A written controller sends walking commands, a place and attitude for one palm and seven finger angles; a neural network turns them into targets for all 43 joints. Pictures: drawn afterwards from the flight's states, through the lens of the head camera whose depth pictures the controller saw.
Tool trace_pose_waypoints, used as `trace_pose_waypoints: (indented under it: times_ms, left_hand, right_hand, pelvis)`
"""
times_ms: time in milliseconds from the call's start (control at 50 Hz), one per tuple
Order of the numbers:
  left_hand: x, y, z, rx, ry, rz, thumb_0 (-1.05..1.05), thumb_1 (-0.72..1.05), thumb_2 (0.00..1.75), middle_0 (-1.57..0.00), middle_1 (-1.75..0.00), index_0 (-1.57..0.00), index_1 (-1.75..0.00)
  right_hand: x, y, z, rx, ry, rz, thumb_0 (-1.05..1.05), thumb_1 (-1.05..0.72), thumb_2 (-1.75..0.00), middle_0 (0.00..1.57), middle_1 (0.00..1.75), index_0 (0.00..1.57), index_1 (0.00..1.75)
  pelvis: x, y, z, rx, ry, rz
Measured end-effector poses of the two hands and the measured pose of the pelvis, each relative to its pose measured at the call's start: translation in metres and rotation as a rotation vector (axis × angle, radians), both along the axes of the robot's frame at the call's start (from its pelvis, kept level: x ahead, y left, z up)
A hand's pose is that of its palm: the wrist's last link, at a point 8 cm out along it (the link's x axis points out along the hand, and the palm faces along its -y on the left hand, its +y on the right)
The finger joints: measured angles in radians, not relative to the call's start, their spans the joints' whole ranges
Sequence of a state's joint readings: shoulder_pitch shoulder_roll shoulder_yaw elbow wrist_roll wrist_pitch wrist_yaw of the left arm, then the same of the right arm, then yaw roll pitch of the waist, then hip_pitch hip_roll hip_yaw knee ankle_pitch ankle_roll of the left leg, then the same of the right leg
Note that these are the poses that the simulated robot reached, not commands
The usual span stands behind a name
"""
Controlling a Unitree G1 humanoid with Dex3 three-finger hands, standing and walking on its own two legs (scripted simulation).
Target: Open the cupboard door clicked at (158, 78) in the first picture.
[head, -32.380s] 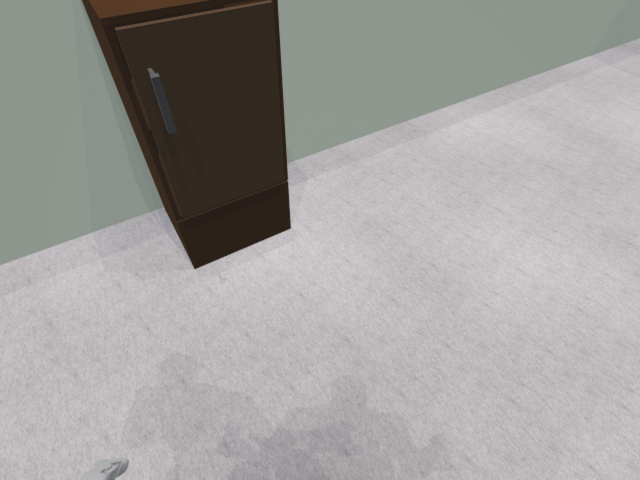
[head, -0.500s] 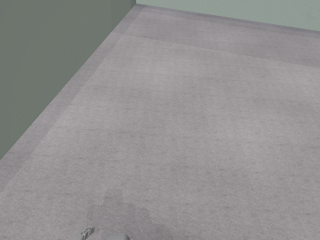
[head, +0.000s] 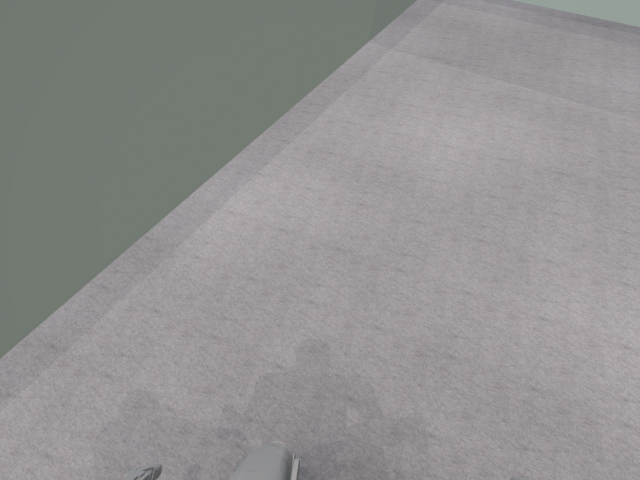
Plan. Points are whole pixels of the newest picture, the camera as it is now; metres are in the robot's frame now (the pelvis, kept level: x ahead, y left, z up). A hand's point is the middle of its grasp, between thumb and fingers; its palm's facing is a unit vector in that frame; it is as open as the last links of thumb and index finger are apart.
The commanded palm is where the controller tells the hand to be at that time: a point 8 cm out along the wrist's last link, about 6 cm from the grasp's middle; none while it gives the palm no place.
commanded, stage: turn to face it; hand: left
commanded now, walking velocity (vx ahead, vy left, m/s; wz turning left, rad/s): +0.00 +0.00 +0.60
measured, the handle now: out of the picture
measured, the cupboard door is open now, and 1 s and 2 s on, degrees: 43 43 43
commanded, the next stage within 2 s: none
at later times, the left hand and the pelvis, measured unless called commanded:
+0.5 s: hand out of the picture +0.05 +0.22 -0.16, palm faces +0.34 -0.90 -0.26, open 7.4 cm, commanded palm none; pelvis +0.02 -0.02 +0.00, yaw +18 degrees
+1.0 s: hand out of the picture -0.03 +0.15 -0.18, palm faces +0.61 -0.76 -0.23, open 7.4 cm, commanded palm none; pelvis +0.04 -0.05 -0.01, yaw +37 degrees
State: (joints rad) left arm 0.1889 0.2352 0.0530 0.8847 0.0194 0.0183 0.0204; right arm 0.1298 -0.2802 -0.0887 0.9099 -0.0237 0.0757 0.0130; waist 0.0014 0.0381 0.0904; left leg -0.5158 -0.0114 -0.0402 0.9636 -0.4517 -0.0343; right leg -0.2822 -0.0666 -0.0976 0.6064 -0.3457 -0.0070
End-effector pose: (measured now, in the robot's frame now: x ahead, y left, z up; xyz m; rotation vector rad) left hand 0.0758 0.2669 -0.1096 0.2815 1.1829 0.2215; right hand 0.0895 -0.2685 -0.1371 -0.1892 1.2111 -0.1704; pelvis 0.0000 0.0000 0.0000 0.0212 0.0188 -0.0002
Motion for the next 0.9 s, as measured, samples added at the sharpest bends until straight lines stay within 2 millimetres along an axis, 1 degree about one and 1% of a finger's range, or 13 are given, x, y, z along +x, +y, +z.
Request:
trace_pose_waypoints:
  times_ms: [80,160,220,280,340,420,520,560,600,660,740,820,900]
  left_hand:
    - [-0.027,-0.017,0.001,-0.027,0.054,0.060,0.01,0.90,0.90,-0.20,-0.30,-0.20,-0.30]
    - [-0.049,-0.029,-0.006,-0.071,0.086,0.124,0.01,0.90,0.90,-0.20,-0.30,-0.20,-0.30]
    - [-0.065,-0.030,-0.017,-0.102,0.100,0.183,0.01,0.90,0.90,-0.20,-0.30,-0.21,-0.30]
    - [-0.079,-0.023,-0.036,-0.128,0.111,0.241,0.01,0.90,0.90,-0.20,-0.30,-0.21,-0.30]
    - [-0.082,-0.015,-0.041,-0.119,0.122,0.282,0.01,0.90,0.90,-0.20,-0.30,-0.21,-0.30]
    - [-0.068,-0.008,-0.029,-0.099,0.061,0.317,0.01,0.90,0.90,-0.20,-0.30,-0.20,-0.30]
    - [-0.047,-0.010,-0.010,-0.057,-0.032,0.331,0.01,0.91,0.90,-0.20,-0.30,-0.20,-0.30]
    - [-0.041,-0.015,-0.005,-0.033,-0.058,0.337,0.01,0.91,0.90,-0.20,-0.30,-0.20,-0.30]
    - [-0.039,-0.022,-0.004,-0.002,-0.085,0.344,0.01,0.90,0.90,-0.20,-0.30,-0.20,-0.30]
    - [-0.047,-0.038,0.001,0.011,-0.075,0.373,0.01,0.90,0.90,-0.20,-0.30,-0.20,-0.30]
    - [-0.064,-0.061,0.004,-0.021,-0.032,0.431,0.01,0.90,0.90,-0.20,-0.30,-0.20,-0.30]
    - [-0.082,-0.078,-0.003,-0.068,-0.013,0.495,0.01,0.90,0.90,-0.20,-0.30,-0.20,-0.30]
    - [-0.109,-0.086,-0.020,-0.111,-0.003,0.580,0.01,0.90,0.90,-0.20,-0.30,-0.21,-0.30]
  right_hand:
    - [0.026,0.000,0.010,0.014,-0.006,0.054,0.01,-0.91,-0.90,0.20,0.30,0.19,0.30]
    - [0.056,0.010,0.016,0.017,-0.017,0.133,0.01,-0.91,-0.90,0.20,0.30,0.19,0.30]
    - [0.080,0.024,0.017,0.008,-0.036,0.204,0.01,-0.91,-0.90,0.20,0.30,0.19,0.30]
    - [0.102,0.040,0.014,-0.010,-0.085,0.267,0.01,-0.91,-0.90,0.20,0.30,0.19,0.30]
    - [0.108,0.048,0.017,-0.020,-0.098,0.309,0.01,-0.91,-0.90,0.20,0.30,0.20,0.30]
    - [0.101,0.046,0.020,-0.029,-0.055,0.339,0.01,-0.91,-0.90,0.20,0.30,0.20,0.30]
    - [0.096,0.030,0.014,-0.017,0.004,0.363,0.01,-0.91,-0.90,0.20,0.30,0.20,0.30]
    - [0.099,0.020,0.007,-0.008,0.020,0.367,0.01,-0.91,-0.90,0.20,0.30,0.20,0.30]
    - [0.105,0.008,-0.004,0.002,0.029,0.371,0.01,-0.91,-0.90,0.20,0.30,0.20,0.30]
    - [0.117,-0.002,-0.007,-0.001,0.046,0.389,0.01,-0.91,-0.90,0.20,0.30,0.20,0.30]
    - [0.135,-0.003,0.004,-0.005,0.051,0.432,0.01,-0.91,-0.90,0.20,0.30,0.20,0.30]
    - [0.155,0.011,0.014,-0.009,0.040,0.503,0.01,-0.91,-0.90,0.20,0.30,0.19,0.30]
    - [0.178,0.040,0.017,-0.021,0.004,0.598,0.01,-0.91,-0.90,0.20,0.30,0.19,0.30]
  pelvis:
    - [0.006,-0.009,0.009,0.026,-0.004,0.049]
    - [0.010,-0.012,0.011,0.034,-0.003,0.104]
    - [0.013,-0.009,0.006,0.026,-0.004,0.148]
    - [0.016,-0.002,-0.007,0.007,-0.005,0.192]
    - [0.016,-0.003,-0.008,0.007,-0.015,0.224]
    - [0.017,-0.011,0.000,-0.016,-0.018,0.274]
    - [0.023,-0.027,0.004,-0.026,-0.014,0.327]
    - [0.027,-0.037,0.001,-0.024,-0.011,0.349]
    - [0.033,-0.048,-0.006,-0.009,-0.001,0.372]
    - [0.036,-0.056,-0.004,-0.002,-0.012,0.417]
    - [0.042,-0.061,0.006,0.021,-0.012,0.470]
    - [0.047,-0.062,0.010,0.032,-0.008,0.528]
    - [0.046,-0.057,0.004,0.019,-0.015,0.588]
